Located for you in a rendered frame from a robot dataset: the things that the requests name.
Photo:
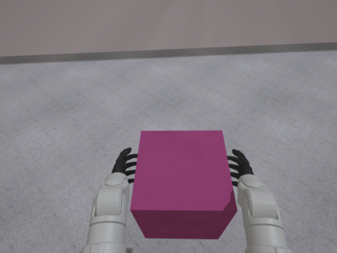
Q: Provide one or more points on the right robot hand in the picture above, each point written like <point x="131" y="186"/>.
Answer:
<point x="243" y="166"/>

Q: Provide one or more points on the robot right forearm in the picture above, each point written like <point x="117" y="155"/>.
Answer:
<point x="261" y="217"/>

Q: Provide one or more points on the carton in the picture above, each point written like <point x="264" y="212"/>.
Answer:
<point x="182" y="186"/>

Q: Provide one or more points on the robot left forearm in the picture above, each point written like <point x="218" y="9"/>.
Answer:
<point x="108" y="217"/>

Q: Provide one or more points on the left robot hand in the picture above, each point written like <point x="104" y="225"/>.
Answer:
<point x="121" y="164"/>

